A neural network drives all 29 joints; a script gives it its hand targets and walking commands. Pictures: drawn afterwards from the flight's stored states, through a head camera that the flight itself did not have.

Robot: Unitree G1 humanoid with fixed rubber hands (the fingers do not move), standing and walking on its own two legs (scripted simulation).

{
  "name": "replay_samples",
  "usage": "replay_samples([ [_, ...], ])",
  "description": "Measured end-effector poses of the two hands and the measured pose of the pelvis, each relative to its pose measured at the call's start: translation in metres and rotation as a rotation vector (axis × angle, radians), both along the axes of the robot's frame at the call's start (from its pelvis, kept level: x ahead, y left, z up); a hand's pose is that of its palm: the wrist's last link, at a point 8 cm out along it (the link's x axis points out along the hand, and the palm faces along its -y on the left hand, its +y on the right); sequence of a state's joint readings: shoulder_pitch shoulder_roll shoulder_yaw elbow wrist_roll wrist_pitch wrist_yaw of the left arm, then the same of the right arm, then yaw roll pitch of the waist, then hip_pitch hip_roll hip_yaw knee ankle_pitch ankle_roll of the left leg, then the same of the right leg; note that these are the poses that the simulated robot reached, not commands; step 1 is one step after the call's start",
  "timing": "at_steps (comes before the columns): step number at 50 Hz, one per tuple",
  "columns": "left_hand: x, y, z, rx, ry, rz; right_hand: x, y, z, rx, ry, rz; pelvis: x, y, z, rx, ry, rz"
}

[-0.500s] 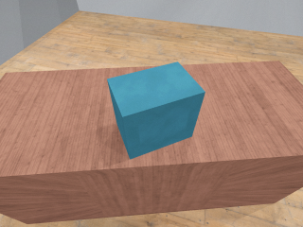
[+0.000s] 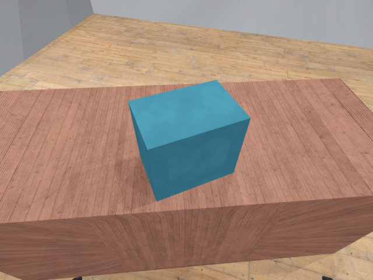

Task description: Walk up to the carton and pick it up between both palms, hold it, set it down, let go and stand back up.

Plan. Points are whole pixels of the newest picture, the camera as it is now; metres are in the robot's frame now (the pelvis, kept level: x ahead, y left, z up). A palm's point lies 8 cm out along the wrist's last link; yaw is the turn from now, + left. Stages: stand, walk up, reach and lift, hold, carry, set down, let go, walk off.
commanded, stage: stand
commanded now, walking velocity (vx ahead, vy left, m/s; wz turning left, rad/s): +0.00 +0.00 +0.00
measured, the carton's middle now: (186, 140) +0.46 +0.03 +0.00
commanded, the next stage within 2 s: none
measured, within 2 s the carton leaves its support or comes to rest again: neither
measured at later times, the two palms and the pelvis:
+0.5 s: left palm out of the picture +0.09 +0.31 -0.12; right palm out of the picture +0.08 -0.30 -0.10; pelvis +0.00 +0.00 +0.00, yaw +0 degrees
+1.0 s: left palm out of the picture +0.07 +0.31 -0.12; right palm out of the picture +0.07 -0.31 -0.10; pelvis +0.00 +0.00 +0.00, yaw +0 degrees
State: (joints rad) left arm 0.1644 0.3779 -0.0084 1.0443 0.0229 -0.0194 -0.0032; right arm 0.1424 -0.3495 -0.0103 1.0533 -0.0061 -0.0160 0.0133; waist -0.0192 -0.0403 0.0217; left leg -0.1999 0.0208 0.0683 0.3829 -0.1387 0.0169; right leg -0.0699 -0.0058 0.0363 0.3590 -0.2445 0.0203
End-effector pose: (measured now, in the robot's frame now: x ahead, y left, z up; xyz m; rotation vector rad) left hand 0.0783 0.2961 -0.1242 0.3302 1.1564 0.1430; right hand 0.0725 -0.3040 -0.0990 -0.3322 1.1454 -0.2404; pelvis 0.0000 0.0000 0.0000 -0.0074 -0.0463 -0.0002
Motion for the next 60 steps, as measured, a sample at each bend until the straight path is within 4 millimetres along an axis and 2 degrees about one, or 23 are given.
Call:
replay_samples([
  [12, 0.004, 0.01, 0.006, 0.031, 0.01, 0.008, 0.005, -0.001, -0.003, 0.006, 0.013, -0.007, 0.004, 0.001, 0.001, -0.001, -0.002, 0.002],
  [23, 0.01, 0.008, 0.005, 0.015, -0.017, 0.011, 0.009, 0.004, -0.001, 0.003, 0.01, 0.001, 0.004, 0.002, 0.001, -0.002, -0.003, -0.002],
  [34, -0.004, 0.015, 0.005, 0.026, 0.025, 0.02, 0.002, 0.004, -0.003, 0.0, 0.02, -0.01, 0.001, 0.005, 0.001, 0.003, -0.001, 0.0],
  [44, -0.012, 0.009, 0.0, 0.017, 0.056, 0.015, -0.006, -0.002, -0.002, -0.01, 0.052, -0.02, 0.002, 0.004, 0.001, 0.005, 0.005, 0.004],
  [60, 0.002, 0.01, 0.008, 0.038, 0.032, 0.025, 0.009, -0.001, -0.006, 0.006, 0.039, -0.006, 0.009, 0.0, 0.002, 0.007, 0.007, 0.006],
])
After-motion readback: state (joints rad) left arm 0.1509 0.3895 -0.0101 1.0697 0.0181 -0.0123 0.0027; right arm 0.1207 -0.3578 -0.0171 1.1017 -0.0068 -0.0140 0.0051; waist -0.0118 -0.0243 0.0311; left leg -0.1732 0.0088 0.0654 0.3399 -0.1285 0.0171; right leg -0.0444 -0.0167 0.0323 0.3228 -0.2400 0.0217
